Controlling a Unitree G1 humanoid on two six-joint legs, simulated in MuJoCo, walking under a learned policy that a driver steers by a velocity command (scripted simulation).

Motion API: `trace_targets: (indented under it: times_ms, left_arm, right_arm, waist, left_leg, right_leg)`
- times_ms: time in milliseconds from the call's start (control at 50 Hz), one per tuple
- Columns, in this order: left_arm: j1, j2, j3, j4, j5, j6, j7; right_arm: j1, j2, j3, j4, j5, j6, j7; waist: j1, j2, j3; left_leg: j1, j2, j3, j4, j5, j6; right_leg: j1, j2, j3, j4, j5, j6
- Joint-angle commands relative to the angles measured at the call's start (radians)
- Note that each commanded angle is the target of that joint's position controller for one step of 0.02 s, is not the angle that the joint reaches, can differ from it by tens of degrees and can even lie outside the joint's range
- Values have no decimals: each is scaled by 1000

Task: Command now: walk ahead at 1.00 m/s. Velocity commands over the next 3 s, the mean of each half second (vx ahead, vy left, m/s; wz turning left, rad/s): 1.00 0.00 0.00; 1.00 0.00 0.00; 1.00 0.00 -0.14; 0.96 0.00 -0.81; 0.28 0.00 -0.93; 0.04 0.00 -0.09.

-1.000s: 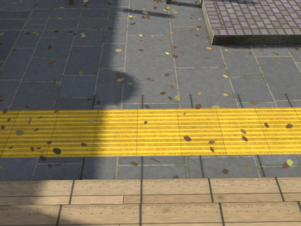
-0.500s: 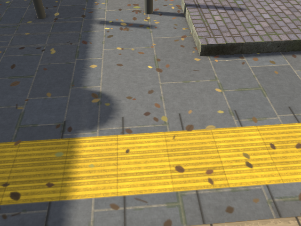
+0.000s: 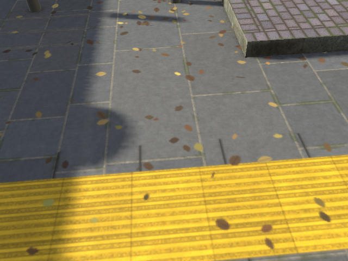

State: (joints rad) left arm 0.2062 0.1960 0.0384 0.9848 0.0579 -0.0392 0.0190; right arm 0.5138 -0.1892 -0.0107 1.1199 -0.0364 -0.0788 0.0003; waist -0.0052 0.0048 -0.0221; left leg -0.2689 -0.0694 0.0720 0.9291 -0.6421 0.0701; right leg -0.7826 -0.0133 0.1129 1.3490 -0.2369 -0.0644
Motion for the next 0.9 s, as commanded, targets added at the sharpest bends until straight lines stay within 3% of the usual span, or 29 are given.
trace_targets:
  times_ms: [20,60,100,140,160,180,200,240,260,280,300,340,380,400,460,500,520,540,560,580,600,620,640,660,680,720,840,860,900]
  left_arm:
    - [21,81,16,-27,-17,-17,-36]
    - [-50,57,3,-35,-38,-44,-70]
    - [-137,67,-1,-97,-52,-28,-68]
    - [354,142,40,59,-34,-3,-33]
    - [619,183,63,149,-19,0,-23]
    - [516,188,67,86,-10,-14,-46]
    - [484,194,46,109,6,-34,-69]
    - [439,151,28,117,-18,-51,-61]
    - [395,84,3,109,-27,-61,-57]
    - [383,171,19,103,-26,-69,-39]
    - [267,76,-16,70,-33,-74,-24]
    - [215,215,24,50,4,-79,-5]
    - [178,86,-2,53,-52,-116,11]
    - [159,103,0,38,-70,-120,4]
    - [269,85,-2,72,-45,-94,-9]
    - [366,98,-2,105,0,-73,-7]
    - [381,110,2,128,13,-52,7]
    - [341,116,13,141,-6,-38,11]
    - [235,46,9,113,-8,-52,4]
    - [347,34,7,36,-74,-64,20]
    - [244,80,0,-4,-89,-71,21]
    - [122,85,-4,-39,-62,-74,14]
    - [9,136,20,-50,-34,-83,1]
    - [22,104,20,-40,-18,-78,-18]
    - [-36,47,10,-81,-1,-46,-43]
    - [-73,-2,-13,-131,-6,-24,-64]
    - [-202,80,-6,-163,-41,-36,-60]
    - [-169,95,3,-157,-39,-40,-55]
    - [186,148,37,-56,-32,-43,-38]
  right_arm:
    - [-52,-115,-21,-57,26,-58,-31]
    - [-149,-122,-21,-99,52,-70,-27]
    - [-91,-131,-31,-77,32,-51,-18]
    - [-167,-144,-33,-65,-10,-29,-13]
    - [-195,-175,-45,-56,-14,-26,-11]
    - [-209,-161,-62,-60,-5,-1,-37]
    - [-158,-49,-44,-128,22,-16,-46]
    - [-76,-60,-48,-112,0,-12,-45]
    - [-112,-52,-51,-99,-19,-14,-33]
    - [-125,-51,-45,-136,-50,-7,-28]
    - [-301,-85,-51,-184,-41,9,-9]
    - [-283,-86,-48,-153,-31,23,14]
    - [-370,-64,-37,-186,1,-15,55]
    - [-386,-45,-30,-176,8,-19,67]
    - [-499,-78,-24,-225,20,3,52]
    - [-419,-116,-37,-203,16,-1,28]
    - [-254,-147,-56,-158,5,-11,24]
    - [-39,-186,-79,-96,-14,-6,24]
    - [127,-249,-95,-34,-14,1,34]
    - [147,-213,-77,-32,-27,-5,35]
    - [131,-248,-93,-55,-12,-6,29]
    - [84,-230,-96,-52,-11,1,10]
    - [-14,-115,-61,-81,-25,-18,6]
    - [-25,-102,-52,-72,-34,-32,-1]
    - [-64,-87,-39,-56,-10,-41,-15]
    - [-170,-111,-41,-97,5,-53,-26]
    - [-98,-170,-62,-122,44,-57,10]
    - [-71,-187,-66,-112,37,-55,14]
    - [-77,-210,-70,-109,14,-31,5]
  waist:
    - [68,-12,159]
    - [44,-21,142]
    - [-26,82,177]
    - [187,128,10]
    - [331,-30,-41]
    - [347,-199,117]
    - [172,-221,96]
    - [54,-32,57]
    - [32,16,65]
    - [17,-253,28]
    - [-25,-16,202]
    - [-44,-40,187]
    - [-67,30,167]
    - [-40,11,146]
    - [53,-66,214]
    - [62,6,185]
    - [-14,-27,136]
    - [-145,-5,41]
    - [-208,121,-13]
    - [-76,176,-169]
    - [-160,233,-216]
    - [-156,203,-134]
    - [-128,-14,-15]
    - [-82,4,31]
    - [10,-62,134]
    - [79,57,179]
    - [33,11,174]
    - [47,3,128]
    - [216,26,-86]
  left_leg:
    - [-314,217,-348,-243,329,170]
    - [-452,142,-196,-269,142,104]
    - [-353,165,-175,-189,275,109]
    - [-268,192,-105,311,761,92]
    - [-315,143,-38,657,976,60]
    - [-386,-36,-42,1184,289,74]
    - [-712,-65,-206,1209,-124,92]
    - [-884,52,-218,889,95,108]
    - [-844,77,-231,755,227,115]
    - [-863,128,-276,708,205,62]
    - [-715,164,-257,338,375,-27]
    - [-437,124,-139,245,600,-61]
    - [-155,132,-72,-144,1234,-26]
    - [-10,111,-37,-188,1305,-15]
    - [-63,101,37,-348,1085,-3]
    - [-126,106,55,-533,975,24]
    - [4,142,-9,-633,920,57]
    - [275,141,-34,-656,905,86]
    - [521,239,-116,-501,1049,122]
    - [851,382,-294,-156,1238,117]
    - [956,483,-513,-325,737,244]
    - [786,505,-633,-531,272,287]
    - [579,443,-589,-586,182,221]
    - [386,452,-605,-568,306,231]
    - [111,398,-493,-635,383,201]
    - [-177,300,-328,-738,459,166]
    - [71,248,-128,-783,955,135]
    - [191,242,-93,-679,1174,123]
    - [173,212,-36,-222,1329,84]
  right_leg:
    - [113,-67,-26,-349,620,24]
    - [485,-29,-147,-621,898,10]
    - [548,-26,-191,-712,737,10]
    - [845,6,-237,-575,625,-60]
    - [1064,41,-296,-688,536,-63]
    - [944,-115,-49,-1139,364,-165]
    - [1110,-211,29,-637,904,-85]
    - [1085,-290,194,-670,611,-110]
    - [919,-222,160,-687,400,-83]
    - [814,-386,444,-700,266,-231]
    - [464,-319,353,-817,240,-217]
    - [264,-240,223,-787,233,-203]
    - [71,-81,50,-729,-147,-126]
    - [57,-59,17,-748,-166,-110]
    - [311,-65,0,-618,15,-123]
    - [637,-71,-2,-383,400,-137]
    - [665,-110,37,-142,579,-160]
    - [540,-39,-19,230,486,-151]
    - [235,128,-78,670,-422,-120]
    - [-87,81,24,679,-474,-124]
    - [-371,51,-26,618,-399,-112]
    - [-423,1,-59,531,-313,-103]
    - [-355,-42,-6,324,-137,-89]
    - [-256,-51,20,276,-113,-67]
    - [-137,-109,3,55,-87,-20]
    - [111,-130,-43,-247,66,34]
    - [367,-39,-208,-714,219,-30]
    - [394,4,-238,-744,160,-54]
    - [773,65,-252,-757,82,-90]
